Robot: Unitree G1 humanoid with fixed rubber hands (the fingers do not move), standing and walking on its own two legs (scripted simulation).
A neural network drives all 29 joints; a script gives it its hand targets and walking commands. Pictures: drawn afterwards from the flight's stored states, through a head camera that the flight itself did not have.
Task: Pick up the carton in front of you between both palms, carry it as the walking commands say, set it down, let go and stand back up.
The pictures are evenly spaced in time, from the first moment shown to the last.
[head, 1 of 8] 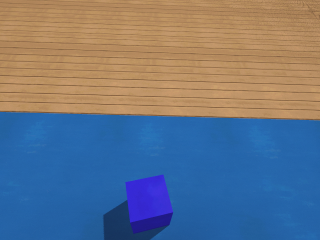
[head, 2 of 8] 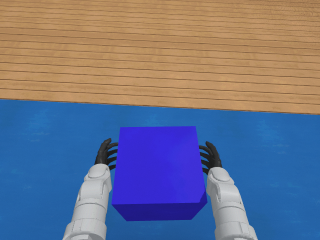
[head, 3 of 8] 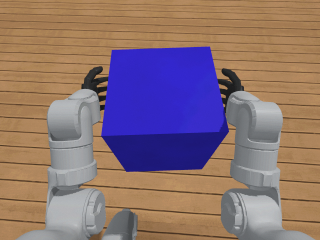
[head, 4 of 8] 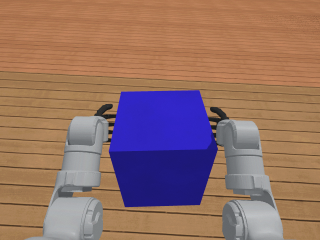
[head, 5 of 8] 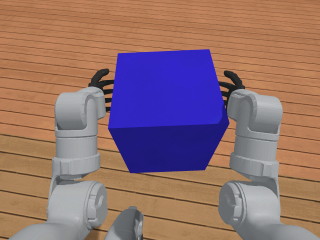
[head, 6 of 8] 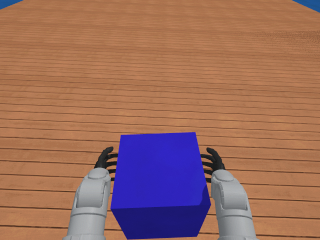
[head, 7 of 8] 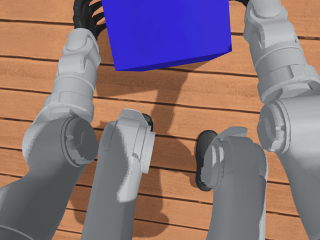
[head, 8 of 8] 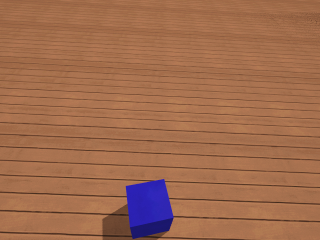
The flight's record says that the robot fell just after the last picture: no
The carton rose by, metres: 1.08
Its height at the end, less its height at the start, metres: +0.36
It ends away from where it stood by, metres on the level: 5.86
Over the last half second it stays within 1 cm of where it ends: yes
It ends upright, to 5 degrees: yes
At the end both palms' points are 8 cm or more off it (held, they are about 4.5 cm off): yes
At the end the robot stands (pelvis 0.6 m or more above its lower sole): yes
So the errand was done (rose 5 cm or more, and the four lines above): yes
